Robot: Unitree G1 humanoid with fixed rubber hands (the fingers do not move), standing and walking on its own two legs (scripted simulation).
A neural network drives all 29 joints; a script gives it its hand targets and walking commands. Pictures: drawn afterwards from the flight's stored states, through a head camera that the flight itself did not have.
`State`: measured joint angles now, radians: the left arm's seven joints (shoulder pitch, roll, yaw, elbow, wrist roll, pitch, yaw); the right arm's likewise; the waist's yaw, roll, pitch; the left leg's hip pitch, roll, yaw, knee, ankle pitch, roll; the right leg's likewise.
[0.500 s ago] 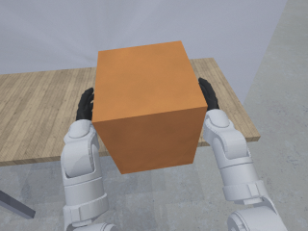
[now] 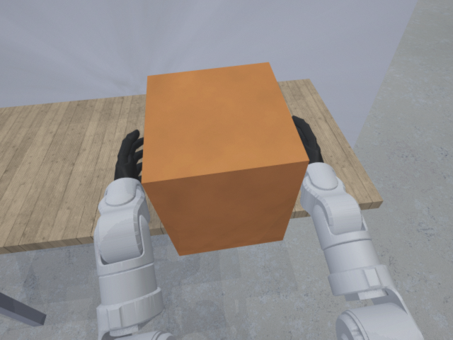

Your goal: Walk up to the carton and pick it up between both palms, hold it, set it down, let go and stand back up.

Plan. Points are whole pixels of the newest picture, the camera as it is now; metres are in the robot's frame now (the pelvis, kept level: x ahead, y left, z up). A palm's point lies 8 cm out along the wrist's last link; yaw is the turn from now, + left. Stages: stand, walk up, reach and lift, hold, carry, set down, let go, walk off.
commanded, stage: set down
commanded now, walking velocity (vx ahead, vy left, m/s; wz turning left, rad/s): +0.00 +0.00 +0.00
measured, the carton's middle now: (221, 165) +0.40 -0.02 +0.11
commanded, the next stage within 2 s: none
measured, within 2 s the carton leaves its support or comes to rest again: neither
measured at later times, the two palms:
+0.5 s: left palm (141, 175) +0.39 +0.12 +0.12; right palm (306, 156) +0.39 -0.17 +0.11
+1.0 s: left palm (150, 173) +0.41 +0.11 +0.10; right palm (307, 154) +0.41 -0.18 +0.10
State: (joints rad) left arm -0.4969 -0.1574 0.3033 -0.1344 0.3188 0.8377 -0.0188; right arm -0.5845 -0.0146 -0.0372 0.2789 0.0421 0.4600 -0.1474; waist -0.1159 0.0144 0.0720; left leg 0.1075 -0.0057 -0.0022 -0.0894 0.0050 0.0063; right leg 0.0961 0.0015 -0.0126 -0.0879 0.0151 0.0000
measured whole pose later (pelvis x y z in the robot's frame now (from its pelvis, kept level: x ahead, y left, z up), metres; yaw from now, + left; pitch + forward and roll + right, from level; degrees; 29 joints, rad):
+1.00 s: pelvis +0.01 +0.00 +0.00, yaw +2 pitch +9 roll +0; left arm -0.67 -0.17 0.43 0.50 0.32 0.37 0.05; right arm -0.75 0.03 -0.38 0.75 -0.26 0.15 -0.02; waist -0.10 0.05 -0.13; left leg -0.10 -0.01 -0.03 -0.09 0.03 0.01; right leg -0.09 0.00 -0.05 -0.09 0.03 0.00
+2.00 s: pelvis +0.01 +0.00 +0.00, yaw +1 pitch +13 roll +0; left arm -0.71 -0.20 0.50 0.71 0.38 0.10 0.05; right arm -0.70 0.06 -0.53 0.77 -0.37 0.04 0.01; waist -0.07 0.04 -0.17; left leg -0.17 -0.01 -0.02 -0.09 0.04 0.01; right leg -0.18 0.00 -0.03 -0.09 0.04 0.00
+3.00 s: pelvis +0.00 +0.00 +0.00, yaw -1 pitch +16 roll +0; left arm -0.83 0.07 0.18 0.92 -0.02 0.13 0.15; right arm -0.81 -0.18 -0.13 0.99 0.07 0.05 -0.12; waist -0.02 0.05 -0.18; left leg -0.33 0.00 0.01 0.13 -0.07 0.00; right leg -0.31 0.01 0.00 0.05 -0.01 -0.01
